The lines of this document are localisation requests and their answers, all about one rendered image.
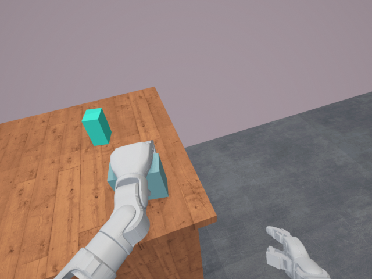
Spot left robot hand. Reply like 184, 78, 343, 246
110, 140, 156, 196

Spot table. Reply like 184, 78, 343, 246
0, 87, 217, 279

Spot left robot forearm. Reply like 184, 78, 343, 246
54, 174, 150, 279

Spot right robot hand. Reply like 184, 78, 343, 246
266, 226, 310, 279

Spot right robot forearm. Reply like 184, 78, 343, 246
292, 257, 330, 279

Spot sponge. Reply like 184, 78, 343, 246
107, 153, 169, 200

